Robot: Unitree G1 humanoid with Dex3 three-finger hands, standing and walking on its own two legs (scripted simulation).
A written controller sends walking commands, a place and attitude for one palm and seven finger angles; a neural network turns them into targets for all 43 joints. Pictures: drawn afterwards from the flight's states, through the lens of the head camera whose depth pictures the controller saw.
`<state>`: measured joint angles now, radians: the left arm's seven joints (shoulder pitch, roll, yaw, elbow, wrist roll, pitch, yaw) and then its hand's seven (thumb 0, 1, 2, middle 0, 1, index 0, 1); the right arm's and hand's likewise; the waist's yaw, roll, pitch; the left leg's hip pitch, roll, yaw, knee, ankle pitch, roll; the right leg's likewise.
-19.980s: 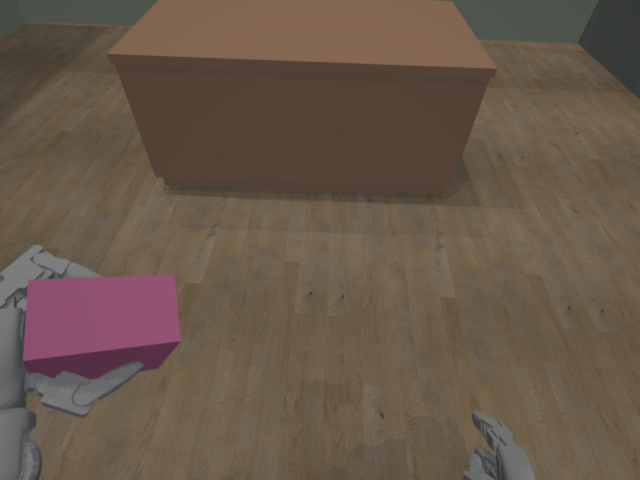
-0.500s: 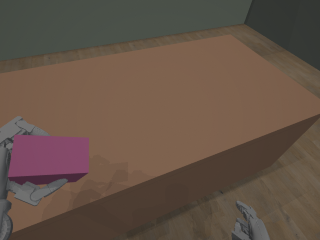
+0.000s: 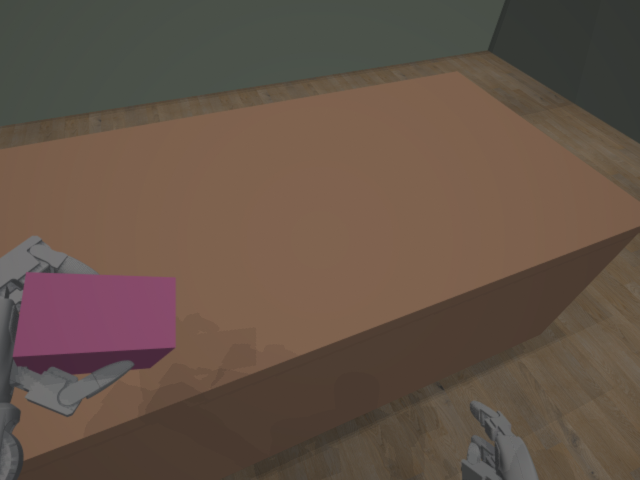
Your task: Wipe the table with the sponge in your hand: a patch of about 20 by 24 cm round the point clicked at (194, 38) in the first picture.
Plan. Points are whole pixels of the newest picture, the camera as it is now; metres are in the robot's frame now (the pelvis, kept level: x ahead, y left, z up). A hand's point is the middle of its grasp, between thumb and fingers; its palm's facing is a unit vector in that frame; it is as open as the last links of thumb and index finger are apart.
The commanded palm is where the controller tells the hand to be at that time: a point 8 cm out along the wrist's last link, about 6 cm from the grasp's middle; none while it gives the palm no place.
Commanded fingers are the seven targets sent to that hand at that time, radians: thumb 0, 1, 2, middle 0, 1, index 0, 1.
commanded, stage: shuffle to correct the standing spot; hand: left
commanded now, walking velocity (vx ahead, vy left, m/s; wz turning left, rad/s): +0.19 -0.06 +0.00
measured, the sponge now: (119, 327) +0.23 +0.21 +0.14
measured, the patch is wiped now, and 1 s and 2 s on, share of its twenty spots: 0.00 0.00 0.00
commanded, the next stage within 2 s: none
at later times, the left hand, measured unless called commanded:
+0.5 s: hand (47, 340) +0.20 +0.26 +0.16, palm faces +0.33 -0.85 -0.40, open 10.4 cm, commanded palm +0.15 +0.30 +0.18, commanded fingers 0.00 0.10 1.30 -1.20 -1.60 -1.20 -1.60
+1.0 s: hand (58, 333) +0.21 +0.25 +0.16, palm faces +0.32 -0.85 -0.41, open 10.4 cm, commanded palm +0.15 +0.29 +0.18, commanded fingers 0.00 0.10 1.30 -1.20 -1.60 -1.20 -1.60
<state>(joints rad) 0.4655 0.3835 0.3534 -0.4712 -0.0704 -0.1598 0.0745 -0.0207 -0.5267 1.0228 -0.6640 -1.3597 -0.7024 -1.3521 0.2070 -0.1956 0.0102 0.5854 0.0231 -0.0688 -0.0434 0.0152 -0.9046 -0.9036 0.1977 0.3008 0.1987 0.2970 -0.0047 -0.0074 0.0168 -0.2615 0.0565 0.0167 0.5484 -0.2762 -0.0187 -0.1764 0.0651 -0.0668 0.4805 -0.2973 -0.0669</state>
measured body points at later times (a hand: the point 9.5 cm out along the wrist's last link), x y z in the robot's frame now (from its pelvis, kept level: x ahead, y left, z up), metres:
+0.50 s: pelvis -0.01 +0.01 +0.00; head +0.00 +0.03 +0.45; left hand +0.18 +0.30 +0.18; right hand +0.16 -0.21 -0.08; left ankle +0.01 +0.13 -0.73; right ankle -0.02 -0.08 -0.73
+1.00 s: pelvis -0.01 +0.01 +0.00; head +0.01 +0.02 +0.45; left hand +0.18 +0.30 +0.18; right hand +0.16 -0.22 -0.08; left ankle +0.01 +0.13 -0.73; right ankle -0.02 -0.08 -0.73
